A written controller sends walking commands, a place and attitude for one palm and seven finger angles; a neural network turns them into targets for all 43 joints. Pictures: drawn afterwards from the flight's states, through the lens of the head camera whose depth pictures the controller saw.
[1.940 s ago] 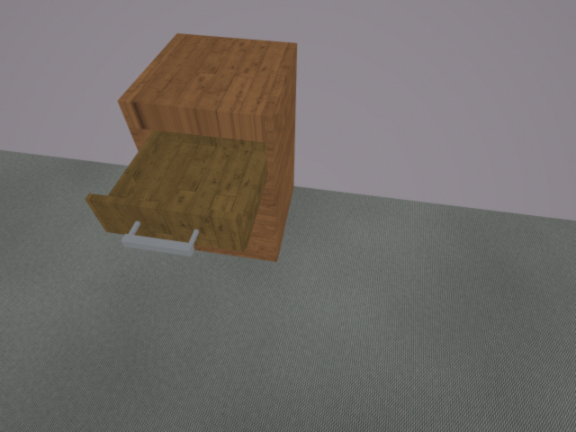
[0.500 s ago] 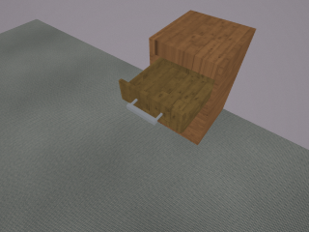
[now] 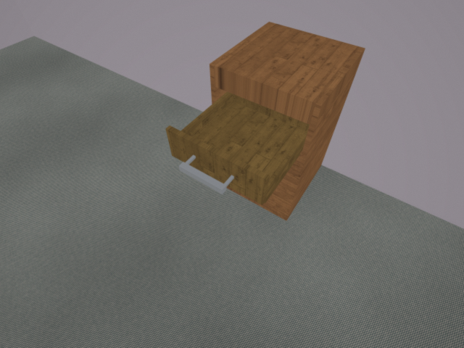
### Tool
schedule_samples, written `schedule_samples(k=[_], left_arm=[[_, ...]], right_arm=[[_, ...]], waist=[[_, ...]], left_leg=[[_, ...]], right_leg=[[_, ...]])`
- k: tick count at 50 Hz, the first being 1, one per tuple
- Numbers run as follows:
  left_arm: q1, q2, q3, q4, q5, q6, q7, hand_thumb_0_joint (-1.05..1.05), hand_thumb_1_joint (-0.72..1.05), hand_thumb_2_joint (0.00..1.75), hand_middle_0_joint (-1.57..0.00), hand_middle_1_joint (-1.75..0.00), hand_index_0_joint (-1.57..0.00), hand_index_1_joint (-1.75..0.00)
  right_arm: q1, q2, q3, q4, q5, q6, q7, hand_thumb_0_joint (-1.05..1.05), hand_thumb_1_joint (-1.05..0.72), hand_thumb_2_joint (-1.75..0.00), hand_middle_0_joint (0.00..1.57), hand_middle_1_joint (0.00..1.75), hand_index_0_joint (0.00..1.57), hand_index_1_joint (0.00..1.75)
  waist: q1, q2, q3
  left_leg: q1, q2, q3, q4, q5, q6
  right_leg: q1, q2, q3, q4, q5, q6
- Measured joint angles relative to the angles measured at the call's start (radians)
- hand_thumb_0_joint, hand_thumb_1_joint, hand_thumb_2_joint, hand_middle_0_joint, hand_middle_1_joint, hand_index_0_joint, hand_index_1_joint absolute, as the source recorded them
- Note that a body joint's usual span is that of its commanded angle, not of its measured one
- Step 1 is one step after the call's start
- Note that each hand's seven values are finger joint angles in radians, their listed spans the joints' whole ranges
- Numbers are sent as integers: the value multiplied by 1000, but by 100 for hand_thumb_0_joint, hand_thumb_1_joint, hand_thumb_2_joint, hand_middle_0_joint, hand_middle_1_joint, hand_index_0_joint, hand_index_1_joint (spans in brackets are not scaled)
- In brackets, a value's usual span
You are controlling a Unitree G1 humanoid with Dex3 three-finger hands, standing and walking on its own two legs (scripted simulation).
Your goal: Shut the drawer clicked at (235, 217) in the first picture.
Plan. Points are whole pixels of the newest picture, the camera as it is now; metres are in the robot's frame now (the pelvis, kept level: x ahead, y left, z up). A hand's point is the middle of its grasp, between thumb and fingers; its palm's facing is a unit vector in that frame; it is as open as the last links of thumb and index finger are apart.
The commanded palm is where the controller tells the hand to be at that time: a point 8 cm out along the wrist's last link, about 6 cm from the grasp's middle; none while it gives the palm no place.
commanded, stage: turn to face it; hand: left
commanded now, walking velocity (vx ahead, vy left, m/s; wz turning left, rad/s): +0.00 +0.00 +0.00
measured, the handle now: (206, 172) +0.65 +0.11 -0.22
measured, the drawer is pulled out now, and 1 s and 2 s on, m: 0.29 0.29 0.29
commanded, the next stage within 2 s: take the last steps up to it in 1.08 s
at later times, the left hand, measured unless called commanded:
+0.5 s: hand out of the picture +0.03 +0.18 -0.18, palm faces -0.07 -0.96 -0.27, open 7.4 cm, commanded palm none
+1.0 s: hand out of the picture +0.12 +0.14 -0.17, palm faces -0.30 -0.93 -0.22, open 7.4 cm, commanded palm none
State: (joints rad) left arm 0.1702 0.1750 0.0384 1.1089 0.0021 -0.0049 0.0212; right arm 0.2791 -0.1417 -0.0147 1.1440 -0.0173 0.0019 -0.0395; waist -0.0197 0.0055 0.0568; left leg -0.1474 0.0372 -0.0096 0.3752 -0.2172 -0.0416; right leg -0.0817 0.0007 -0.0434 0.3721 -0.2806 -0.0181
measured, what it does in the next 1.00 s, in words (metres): lifts its left foot, turning right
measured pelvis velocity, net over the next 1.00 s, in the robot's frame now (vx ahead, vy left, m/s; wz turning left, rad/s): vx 0.02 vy -0.03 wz -0.42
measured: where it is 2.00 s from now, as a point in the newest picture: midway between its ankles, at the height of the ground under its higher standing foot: outside the picture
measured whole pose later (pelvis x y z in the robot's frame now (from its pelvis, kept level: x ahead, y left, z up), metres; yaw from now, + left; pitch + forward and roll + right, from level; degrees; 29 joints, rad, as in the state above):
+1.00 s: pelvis +0.02 -0.03 +0.00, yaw -24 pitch +1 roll +1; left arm 0.24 0.20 0.10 0.96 0.03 0.04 0.01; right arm 0.05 -0.18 -0.06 0.91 0.00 0.04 -0.04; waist 0.05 -0.04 0.09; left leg -0.37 0.00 -0.03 0.73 -0.38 -0.04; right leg -0.18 0.13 0.20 0.43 -0.25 -0.07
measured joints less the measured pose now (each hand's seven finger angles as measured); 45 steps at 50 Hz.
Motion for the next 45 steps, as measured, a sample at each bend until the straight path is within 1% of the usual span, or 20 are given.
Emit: schedule_samples(k=[6,9,14,18,21,22,23,24,25,26,27,28,29,31,34,37,41,45], left_arm=[[38,-13,-1,15,1,0,3,1,91,90,-20,-30,-20,-30],[61,-18,3,18,3,5,3,1,91,90,-20,-30,-20,-30],[88,-19,27,12,8,31,-7,1,91,90,-20,-30,-20,-30],[90,-2,49,-11,14,55,-22,1,90,90,-20,-30,-20,-30],[74,14,64,-35,15,70,-31,1,90,90,-20,-30,-20,-30],[67,17,68,-45,16,72,-35,1,91,90,-20,-30,-20,-30],[62,18,72,-56,16,71,-39,1,91,90,-20,-30,-20,-30],[61,21,73,-72,19,64,-42,1,91,90,-20,-30,-20,-30],[62,25,76,-86,25,52,-42,1,91,90,-20,-30,-20,-30],[56,24,75,-94,26,43,-36,1,91,90,-20,-30,-20,-30],[50,23,73,-100,25,40,-31,1,91,90,-20,-30,-20,-30],[48,22,72,-107,24,40,-28,1,91,90,-20,-30,-20,-30],[49,22,73,-114,23,41,-24,1,91,90,-20,-30,-20,-30],[52,24,72,-120,21,40,-17,1,90,90,-20,-30,-20,-30],[62,23,66,-125,19,34,-13,1,90,90,-20,-30,-20,-30],[71,18,61,-129,16,33,-11,1,90,90,-20,-30,-20,-30],[75,14,58,-138,19,36,-9,1,90,90,-20,-30,-20,-30],[77,15,56,-146,24,38,-9,1,90,90,-20,-30,-21,-30]], right_arm=[[-9,8,-2,-5,-1,-2,-4,1,-91,-90,20,30,20,30],[-16,2,-8,-12,0,0,-6,1,-91,-90,20,30,20,30],[-44,-9,-28,-46,0,12,-11,1,-91,-90,20,30,20,30],[-63,-15,-44,-86,-3,15,-16,0,-91,-90,20,30,20,30],[-75,-24,-50,-112,-10,11,-16,0,-90,-90,20,30,20,30],[-78,-30,-52,-118,-13,11,-15,0,-90,-90,20,30,20,30],[-80,-38,-53,-123,-14,13,-15,0,-90,-90,20,30,20,30],[-79,-46,-55,-128,-13,16,-14,0,-90,-90,20,30,20,30],[-82,-52,-58,-131,-8,24,-14,0,-90,-90,20,30,20,30],[-94,-61,-62,-130,-4,36,-13,0,-90,-90,20,30,20,30],[-104,-69,-66,-130,0,47,-12,0,-90,-90,20,30,20,30],[-113,-74,-69,-130,2,54,-11,0,-90,-90,20,30,20,30],[-122,-77,-71,-132,3,56,-9,0,-90,-90,20,30,20,30],[-142,-79,-72,-143,3,54,-6,0,-90,-90,20,30,20,30],[-174,-80,-71,-169,5,49,-3,0,-90,-90,20,30,20,30],[-206,-79,-69,-190,8,49,-4,0,-90,-90,20,30,20,30],[-236,-71,-63,-207,11,50,-5,0,-90,-90,20,30,20,30],[-244,-59,-57,-220,14,50,-4,0,-90,-90,20,30,20,30]], waist=[[10,1,-4],[21,1,-3],[35,-4,14],[40,-20,27],[49,-23,48],[49,-16,54],[50,-5,59],[52,5,59],[55,7,56],[56,19,63],[53,28,70],[53,29,71],[57,24,70],[61,10,67],[64,-8,62],[66,-10,56],[71,-14,52],[75,-26,46]], left_leg=[[0,-1,0,2,-2,2],[-7,3,8,15,-9,2],[-37,21,47,81,-45,1],[-69,34,90,131,-70,-1],[-74,51,130,155,-82,-8],[-73,60,139,161,-85,-13],[-76,71,145,174,-91,-20],[-89,82,149,203,-104,-27],[-118,85,144,268,-141,-23],[-155,78,107,367,-209,-18],[-195,62,67,474,-255,-13],[-232,44,42,568,-269,-10],[-262,30,32,639,-264,-10],[-302,12,26,711,-233,-14],[-319,-1,20,690,-206,-23],[-322,-5,-1,648,-182,-27],[-322,-9,-25,614,-175,-27],[-306,-21,-29,555,-192,-20]], right_leg=[[1,-1,0,-2,0,2],[-8,1,8,9,-2,2],[-60,17,49,83,-25,0],[-135,27,87,183,-54,-5],[-213,20,54,348,-166,-4],[-227,18,39,378,-191,-5],[-227,15,23,372,-187,-6],[-214,13,13,317,-128,-6],[-212,14,20,278,-70,-16],[-219,25,18,287,-63,-32],[-215,34,15,284,-66,-47],[-207,40,17,265,-64,-58],[-200,44,26,239,-55,-65],[-182,51,51,178,-21,-73],[-158,63,96,104,26,-78],[-137,81,134,60,51,-77],[-113,105,173,35,62,-77],[-97,119,206,31,57,-74]])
